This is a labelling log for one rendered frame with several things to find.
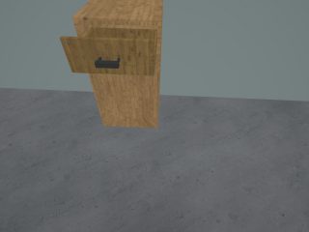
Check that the drawer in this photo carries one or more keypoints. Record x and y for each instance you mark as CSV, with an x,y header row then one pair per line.
x,y
135,47

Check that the handle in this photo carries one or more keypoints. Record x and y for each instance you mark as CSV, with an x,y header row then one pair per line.
x,y
107,64

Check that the cabinet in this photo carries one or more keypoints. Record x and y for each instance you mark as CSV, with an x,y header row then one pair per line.
x,y
125,100

